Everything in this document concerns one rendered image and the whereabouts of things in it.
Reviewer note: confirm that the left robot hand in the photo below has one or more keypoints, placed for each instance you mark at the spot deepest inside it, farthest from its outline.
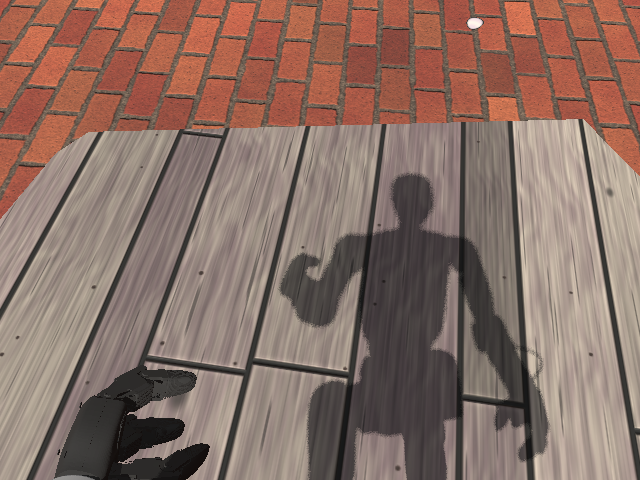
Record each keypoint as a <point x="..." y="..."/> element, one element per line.
<point x="103" y="434"/>

